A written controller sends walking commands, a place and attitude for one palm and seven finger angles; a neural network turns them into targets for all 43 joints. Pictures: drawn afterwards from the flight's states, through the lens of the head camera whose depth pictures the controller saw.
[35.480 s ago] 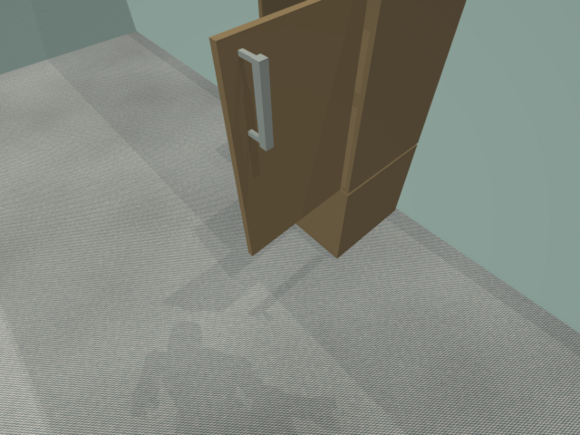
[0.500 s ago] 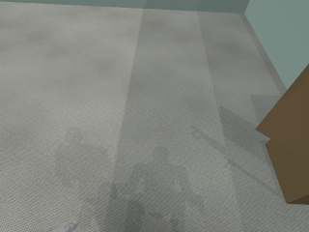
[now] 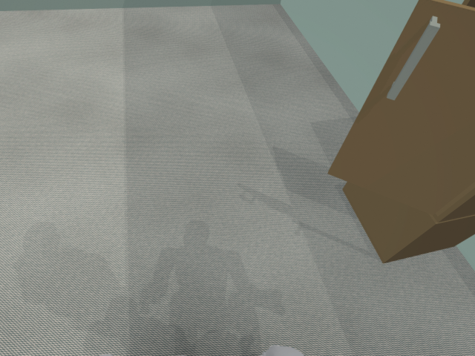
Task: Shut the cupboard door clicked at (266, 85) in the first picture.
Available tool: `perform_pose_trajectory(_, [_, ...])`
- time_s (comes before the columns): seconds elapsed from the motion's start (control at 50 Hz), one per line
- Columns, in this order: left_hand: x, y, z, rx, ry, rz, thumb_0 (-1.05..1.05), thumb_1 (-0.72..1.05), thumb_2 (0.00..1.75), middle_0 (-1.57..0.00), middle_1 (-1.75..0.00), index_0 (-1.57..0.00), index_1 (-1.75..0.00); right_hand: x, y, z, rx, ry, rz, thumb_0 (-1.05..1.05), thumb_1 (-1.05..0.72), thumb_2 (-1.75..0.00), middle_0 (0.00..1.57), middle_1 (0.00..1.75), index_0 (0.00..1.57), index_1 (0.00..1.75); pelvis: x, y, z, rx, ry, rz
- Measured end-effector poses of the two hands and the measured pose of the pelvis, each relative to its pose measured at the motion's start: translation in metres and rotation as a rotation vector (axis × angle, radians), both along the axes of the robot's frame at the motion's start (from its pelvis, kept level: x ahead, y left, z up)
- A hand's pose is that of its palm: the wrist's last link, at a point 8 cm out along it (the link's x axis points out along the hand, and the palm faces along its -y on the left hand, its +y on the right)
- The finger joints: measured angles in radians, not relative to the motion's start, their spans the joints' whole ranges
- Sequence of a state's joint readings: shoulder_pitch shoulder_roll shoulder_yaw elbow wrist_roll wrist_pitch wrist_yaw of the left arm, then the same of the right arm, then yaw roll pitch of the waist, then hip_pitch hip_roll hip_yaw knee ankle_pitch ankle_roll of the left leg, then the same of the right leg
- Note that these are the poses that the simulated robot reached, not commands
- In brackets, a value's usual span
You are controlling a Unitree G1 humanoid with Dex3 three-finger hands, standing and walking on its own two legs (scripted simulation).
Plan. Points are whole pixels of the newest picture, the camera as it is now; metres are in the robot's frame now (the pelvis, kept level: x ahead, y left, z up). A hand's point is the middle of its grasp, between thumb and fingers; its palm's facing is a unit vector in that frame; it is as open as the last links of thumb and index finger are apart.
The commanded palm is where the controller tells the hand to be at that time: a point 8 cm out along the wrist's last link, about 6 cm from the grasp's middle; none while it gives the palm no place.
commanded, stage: turn to face it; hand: left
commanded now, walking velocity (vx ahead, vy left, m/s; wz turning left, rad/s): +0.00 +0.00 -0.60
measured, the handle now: (411, 60) +0.71 -0.34 +0.14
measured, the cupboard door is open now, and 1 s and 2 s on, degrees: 51 51 51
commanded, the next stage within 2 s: take the last steps up to it in 0.56 s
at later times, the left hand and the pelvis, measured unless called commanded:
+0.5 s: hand (158, 351) +0.15 +0.15 -0.16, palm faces -0.24 -0.94 -0.23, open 7.4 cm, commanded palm none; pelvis +0.02 -0.02 +0.00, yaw -14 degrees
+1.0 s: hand (196, 315) +0.21 +0.09 -0.16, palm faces -0.39 -0.89 -0.22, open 7.4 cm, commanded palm none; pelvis +0.06 -0.06 +0.00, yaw -23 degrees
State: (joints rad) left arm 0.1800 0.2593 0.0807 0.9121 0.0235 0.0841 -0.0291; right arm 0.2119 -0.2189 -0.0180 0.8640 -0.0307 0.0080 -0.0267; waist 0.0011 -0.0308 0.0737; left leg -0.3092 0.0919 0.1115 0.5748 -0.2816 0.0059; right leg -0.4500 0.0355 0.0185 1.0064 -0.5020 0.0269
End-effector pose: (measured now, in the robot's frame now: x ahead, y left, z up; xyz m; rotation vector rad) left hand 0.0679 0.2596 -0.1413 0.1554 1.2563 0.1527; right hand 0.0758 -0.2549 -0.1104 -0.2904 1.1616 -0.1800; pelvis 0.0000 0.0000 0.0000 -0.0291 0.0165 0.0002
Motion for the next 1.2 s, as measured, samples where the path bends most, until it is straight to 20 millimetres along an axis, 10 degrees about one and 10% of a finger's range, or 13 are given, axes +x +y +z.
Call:
perform_pose_trajectory(0.24, [0.077, -0.038, 0.016, 0.065, -0.101, -0.199, 0.01, 0.91, 0.90, -0.20, -0.30, -0.19, -0.30, -0.068, -0.032, -0.033, 0.073, 0.094, -0.218, 0.01, -0.91, -0.90, 0.20, 0.30, 0.20, 0.30, 0.007, -0.026, -0.010, 0.013, -0.007, -0.145])
perform_pose_trajectory(0.62, [0.097, -0.053, -0.009, -0.010, 0.010, -0.297, 0.01, 0.91, 0.90, -0.20, -0.30, -0.20, -0.30, -0.059, -0.014, -0.011, 0.020, 0.038, -0.336, 0.01, -0.91, -0.90, 0.20, 0.30, 0.20, 0.30, 0.035, -0.010, -0.005, 0.006, -0.006, -0.298])
perform_pose_trajectory(0.82, [0.123, -0.071, 0.011, -0.011, 0.022, -0.385, 0.01, 0.91, 0.90, -0.20, -0.30, -0.19, -0.30, -0.099, 0.004, -0.011, 0.082, 0.108, -0.435, 0.01, -0.91, -0.90, 0.20, 0.30, 0.20, 0.30, 0.042, -0.019, 0.009, -0.007, 0.000, -0.363])
perform_pose_trajectory(1.0, [0.156, -0.125, 0.016, 0.014, -0.058, -0.456, 0.00, 0.91, 0.90, -0.20, -0.30, -0.20, -0.30, -0.152, -0.031, -0.033, 0.121, 0.224, -0.566, 0.01, -0.91, -0.90, 0.20, 0.30, 0.20, 0.30, 0.056, -0.064, -0.002, 0.002, -0.013, -0.408])
perform_pose_trajectory(1.2, [0.134, -0.149, 0.001, 0.003, 0.132, -0.430, 0.00, 0.91, 0.90, -0.20, -0.30, -0.20, -0.30, -0.056, -0.098, -0.012, 0.063, 0.095, -0.533, 0.01, -0.91, -0.90, 0.19, 0.30, 0.20, 0.30, 0.102, -0.101, 0.005, 0.005, -0.007, -0.430])
